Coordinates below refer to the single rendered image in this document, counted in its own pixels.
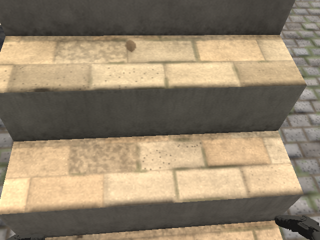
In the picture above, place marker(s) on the right robot hand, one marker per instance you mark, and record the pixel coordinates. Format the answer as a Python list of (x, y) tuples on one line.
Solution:
[(304, 225)]

